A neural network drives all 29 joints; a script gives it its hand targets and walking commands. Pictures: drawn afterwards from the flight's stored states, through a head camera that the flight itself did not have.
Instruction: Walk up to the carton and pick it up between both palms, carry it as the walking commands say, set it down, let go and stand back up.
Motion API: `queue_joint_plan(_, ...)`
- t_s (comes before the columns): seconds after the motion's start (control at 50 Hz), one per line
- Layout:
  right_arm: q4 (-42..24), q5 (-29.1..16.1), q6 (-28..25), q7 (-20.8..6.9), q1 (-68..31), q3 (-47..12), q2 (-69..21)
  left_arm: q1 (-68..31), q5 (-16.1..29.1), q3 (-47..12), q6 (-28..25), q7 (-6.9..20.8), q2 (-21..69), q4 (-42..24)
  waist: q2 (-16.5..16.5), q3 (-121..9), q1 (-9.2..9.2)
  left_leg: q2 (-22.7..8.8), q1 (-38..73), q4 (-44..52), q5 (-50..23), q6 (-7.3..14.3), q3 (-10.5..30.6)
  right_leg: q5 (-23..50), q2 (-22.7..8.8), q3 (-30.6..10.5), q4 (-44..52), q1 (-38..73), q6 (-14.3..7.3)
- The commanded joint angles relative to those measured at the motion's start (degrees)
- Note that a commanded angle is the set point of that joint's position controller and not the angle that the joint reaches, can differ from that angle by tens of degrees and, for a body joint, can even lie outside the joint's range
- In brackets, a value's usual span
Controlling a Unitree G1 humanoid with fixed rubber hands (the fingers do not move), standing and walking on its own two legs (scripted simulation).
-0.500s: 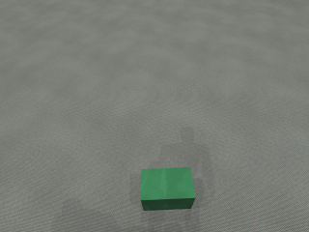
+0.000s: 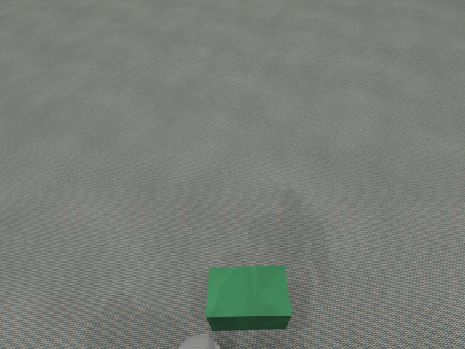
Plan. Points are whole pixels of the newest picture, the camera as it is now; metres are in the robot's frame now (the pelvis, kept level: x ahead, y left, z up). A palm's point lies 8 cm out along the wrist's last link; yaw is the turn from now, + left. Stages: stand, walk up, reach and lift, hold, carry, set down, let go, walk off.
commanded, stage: walk up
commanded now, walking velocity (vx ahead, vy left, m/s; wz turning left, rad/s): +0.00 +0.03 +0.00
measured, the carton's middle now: (247, 298) +0.39 +0.02 -0.67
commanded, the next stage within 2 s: none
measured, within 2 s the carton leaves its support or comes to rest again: neither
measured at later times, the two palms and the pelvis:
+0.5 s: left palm out of the picture +0.10 +0.24 -0.16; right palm out of the picture +0.15 -0.22 -0.16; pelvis +0.08 +0.01 -0.02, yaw +1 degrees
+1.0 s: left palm out of the picture +0.03 +0.20 -0.12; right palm out of the picture +0.06 -0.25 -0.16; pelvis +0.02 -0.02 +0.00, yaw +1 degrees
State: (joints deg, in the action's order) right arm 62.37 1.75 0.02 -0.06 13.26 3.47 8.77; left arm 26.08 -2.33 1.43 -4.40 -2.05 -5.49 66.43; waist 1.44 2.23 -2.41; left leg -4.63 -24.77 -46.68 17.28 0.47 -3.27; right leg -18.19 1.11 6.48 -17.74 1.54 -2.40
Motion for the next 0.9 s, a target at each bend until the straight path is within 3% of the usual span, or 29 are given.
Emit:
queue_joint_plan(0.0, -3.2, -1.8, -1.7, 0.9, -0.7, -1.8, -0.2, 2.3, 1.2, 0.3, 0.1, -0.9, -7.6, -0.7, -11.6, 7.0, 2.48, 4.2, 6.5, 12.2, -4.6, -0.8, -3.0, 64.0, -12.8, -4.2, -1.3, -6.9, -2.3)
queue_joint_plan(0.02, -2.6, -1.8, -2.0, 1.3, 2.6, -2.1, -0.5, 3.1, 1.5, 0.7, 0.6, -1.1, -9.0, 0.3, -13.0, 4.9, 3.47, 5.1, 10.6, 16.5, -10.9, -0.9, -4.3, 64.3, -10.8, -2.2, -3.6, -7.3, -1.4)
queue_joint_plan(0.06, -0.7, -0.8, -1.9, 1.9, 8.9, -1.2, 3.0, 4.8, 2.6, 0.7, 1.1, -0.7, -8.7, 0.1, -6.6, -0.5, 5.59, 2.1, 23.5, 18.7, -29.9, -0.4, -3.7, 49.6, -9.0, -1.4, -11.0, -12.3, 0.8)
queue_joint_plan(0.08, -0.5, -0.8, -1.9, 2.2, 10.6, -0.3, 6.2, 6.5, 2.9, 0.1, 1.3, -0.7, -6.9, -0.6, -0.1, -4.4, 6.02, -4.4, 31.4, 16.2, -54.2, 2.3, 2.2, 31.7, -6.9, -1.3, -16.1, -16.8, 2.4)
queue_joint_plan(0.1, -0.8, -1.4, -2.0, 2.3, 11.0, -0.5, 6.6, 7.9, 3.4, -0.6, 1.9, -0.8, -5.2, -0.5, 6.3, -8.8, 5.95, -11.9, 35.0, 16.3, -72.0, 8.0, 8.9, 4.5, -4.1, -2.8, -22.6, -18.5, 3.3)
queue_joint_plan(0.12, -0.8, -1.9, -1.9, 2.4, 11.1, -0.9, 6.0, 7.6, 2.9, -0.5, 2.6, -0.9, -3.8, -0.6, 7.9, -10.2, 5.33, -16.1, 31.8, 18.5, -72.6, 11.3, 12.1, -17.6, -2.7, -5.3, -27.0, -17.7, 2.4)
queue_joint_plan(0.14, -2.3, -2.3, -1.6, 2.6, 7.6, -1.4, 5.2, 7.5, 2.8, 0.0, 3.5, -1.1, -3.4, -0.9, 9.4, -8.9, 4.57, -16.5, 26.9, 20.1, -60.6, 12.1, 11.9, -19.3, -3.5, -6.0, -28.9, -16.6, 2.0)
queue_joint_plan(0.22, -4.0, -2.5, 0.1, 3.4, -2.7, -1.6, 4.6, 8.0, 2.1, -0.5, 4.2, -0.5, -3.6, 0.4, 8.0, -4.7, -0.04, -8.4, 15.3, 22.5, -34.0, 6.0, 6.4, -4.2, -5.7, -5.2, -11.9, -11.5, 2.5)
queue_joint_plan(0.28, -2.3, -2.2, 1.2, 2.9, -3.5, -0.5, 3.8, 1.3, 0.8, 0.2, 3.6, -0.3, -8.2, -2.7, -5.8, -2.2, 2.34, -1.5, 14.5, 18.0, -18.4, 0.6, 1.9, 15.6, -13.1, -10.6, -1.3, -14.1, 0.9)
queue_joint_plan(0.3, -3.7, -2.1, 1.5, 3.5, -5.6, 0.2, 6.1, -3.3, 0.4, 1.3, 4.1, -0.4, -11.8, -3.6, -9.7, 2.3, 2.39, -1.2, 14.4, 16.2, -20.5, 0.2, 0.7, 25.6, -13.6, -10.7, -4.6, -18.2, -0.8)
queue_joint_plan(0.34, -3.0, -1.7, 1.7, 3.8, -4.7, 0.2, 6.6, -3.5, 0.3, 1.5, 4.1, -1.1, -10.3, -2.8, -8.7, 3.3, 2.02, -1.4, 13.9, 11.2, -28.4, 1.4, 0.5, 41.7, -13.2, -8.1, -9.0, -14.1, -0.3)
queue_joint_plan(0.4, -2.0, -2.7, 1.7, 3.7, -2.2, -0.2, 4.8, -3.8, 1.3, 2.9, 4.8, -2.7, -12.1, -3.2, -13.0, 1.1, 1.3, 1.0, 6.8, 7.5, -18.9, 0.3, -2.3, 67.5, -15.9, -7.9, -13.4, -5.6, -2.0)
queue_joint_plan(0.44, -2.4, -2.3, 1.7, 3.6, -1.9, -0.5, 5.4, -4.9, 1.2, 3.4, 5.7, -2.6, -12.3, -3.7, -10.5, 0.3, 1.34, 0.5, 8.0, 8.8, -19.4, 0.5, -1.8, 59.5, -15.1, -7.3, -13.7, -7.5, -2.6)
queue_joint_plan(0.48, -2.5, -2.1, 1.8, 3.6, -0.3, -0.1, 7.2, -7.5, 1.0, 3.5, 6.5, -2.2, -11.4, -4.6, -5.7, -1.1, 3.04, -3.5, 13.7, 9.8, -37.2, 2.5, 1.2, 39.1, -11.4, -4.1, -17.6, -13.5, -1.2)
queue_joint_plan(0.52, -2.5, -1.8, 1.9, 3.7, 2.5, 1.0, 10.8, -9.2, 1.3, 3.2, 6.3, -1.7, -8.6, -6.9, 6.1, -6.6, 4.45, -11.4, 20.9, 14.9, -61.2, 9.3, 8.6, 7.8, -4.3, -2.7, -28.2, -18.3, 1.9)
queue_joint_plan(0.54, -2.0, -1.8, 1.8, 4.0, 4.2, 0.9, 11.3, -10.9, 1.4, 3.3, 6.5, -1.5, -7.4, -8.3, 13.7, -8.6, 5.57, -17.5, 22.1, 20.0, -65.2, 14.4, 15.7, -17.8, -0.5, -3.3, -37.9, -21.2, 2.1)
queue_joint_plan(0.56, -2.0, -1.3, 1.7, 4.3, 3.8, 0.6, 11.1, -12.2, 1.2, 3.5, 6.9, -1.4, -7.5, -10.0, 15.0, -8.9, 5.77, -18.1, 18.8, 22.1, -59.6, 16.5, 17.5, -23.3, -1.3, -7.0, -44.8, -21.8, 2.4)
queue_joint_plan(0.58, -2.3, -0.6, 2.1, 4.5, 0.7, 0.8, 11.3, -12.7, 0.9, 3.1, 6.8, -1.3, -7.6, -11.1, 15.2, -5.9, 4.01, -14.4, 13.8, 22.3, -52.3, 15.4, 13.4, -22.6, -3.1, -7.3, -43.8, -21.7, 2.5)
queue_joint_plan(0.62, -3.6, -0.9, 1.9, 4.6, -2.0, 0.3, 11.0, -13.0, 1.3, 2.9, 6.5, 0.0, -8.1, -9.9, 10.7, -4.9, 3.35, -14.6, 11.7, 22.9, -42.4, 11.8, 13.7, -19.1, -4.4, -7.5, -34.7, -22.4, 2.4)
queue_joint_plan(0.64, -4.2, -1.1, 2.2, 4.6, -4.6, 0.5, 10.9, -10.6, 1.4, 2.4, 6.0, 0.0, -8.1, -10.1, 12.8, -5.6, 1.62, -11.8, 11.2, 21.1, -40.0, 9.8, 11.0, -16.4, -5.3, -7.7, -28.1, -20.8, 2.3)
queue_joint_plan(0.68, -4.3, -1.5, 3.0, 4.0, -7.0, 1.3, 11.4, -5.5, 1.3, 2.0, 5.3, 0.2, -8.4, -8.3, 8.0, -8.9, -1.37, -9.2, 7.1, 16.1, -27.9, 6.9, 8.0, -1.1, -4.0, -5.0, -12.5, -11.0, 1.6)
queue_joint_plan(0.7, -4.3, -1.5, 3.6, 3.4, -7.3, 1.1, 9.8, -4.3, 0.4, 2.4, 4.7, 0.0, -12.1, -9.0, -3.4, -7.0, -2.9, -2.7, -0.4, 8.6, -13.0, 3.2, 2.5, 3.4, -13.0, -15.1, 1.2, -7.9, 0.0)
queue_joint_plan(0.72, -5.9, -0.6, 4.2, 3.0, -7.8, 0.6, 6.5, -6.0, -0.2, 4.0, 5.0, 0.0, -18.8, -10.0, -20.8, -4.8, -2.17, 4.9, -11.6, -2.9, 13.3, -1.3, -2.2, 22.9, -29.2, -32.3, 5.2, -7.5, -5.4)
queue_joint_plan(0.74, -6.8, -0.5, 4.9, 3.2, -8.6, 1.6, 10.1, -6.1, 0.0, 4.6, 5.7, 0.0, -20.5, -10.2, -19.3, -4.4, -3.2, 1.7, -7.6, -12.8, 16.9, -1.8, 4.2, 31.5, -31.5, -30.9, 3.6, -13.8, -11.8)
queue_joint_plan(0.76, -5.5, 0.0, 5.1, 2.6, -7.4, 1.9, 11.2, -8.2, -1.1, 4.3, 5.6, -0.8, -19.1, -10.6, -17.3, -3.3, -1.96, 1.2, -6.3, -17.9, 13.8, -1.7, 6.2, 28.0, -30.2, -29.8, 2.8, -15.4, -12.9)
queue_joint_plan(0.78, -3.7, 1.1, 5.0, 1.6, -6.6, 2.2, 10.8, -8.6, -0.7, 3.7, 5.4, -1.2, -16.1, -10.9, -9.6, -0.8, -1.02, 1.0, -9.4, -19.4, 10.3, -1.4, 7.0, 21.1, -26.9, -26.8, 2.6, -12.7, -9.6)
queue_joint_plan(0.8, -2.2, 1.2, 4.9, 1.3, -5.2, 2.5, 9.2, -11.2, 0.1, 2.4, 5.0, -1.2, -14.0, -11.9, -8.2, -0.4, 1.07, 0.9, -9.4, -18.1, 6.7, -1.5, 8.6, 21.8, -22.9, -22.2, 1.3, -10.5, -6.4)
queue_joint_plan(0.82, -0.9, 0.9, 4.7, 1.1, -2.8, 2.0, 6.4, -14.6, 0.4, 0.9, 4.3, -1.0, -11.6, -12.8, -9.5, -1.1, 3.54, 0.7, -6.4, -14.7, 3.8, -1.6, 9.4, 26.0, -18.0, -16.4, 0.6, -10.1, -3.7)
queue_joint_plan(0.88, -2.1, -1.4, 3.5, 1.0, -3.3, 0.3, 3.1, -15.2, 1.3, -0.3, 3.3, -0.2, -9.1, -10.3, -16.0, -1.3, 4.49, 3.6, 3.8, 0.6, 1.5, -1.4, 3.0, 28.8, -9.4, -8.1, 0.8, -9.6, -3.8)
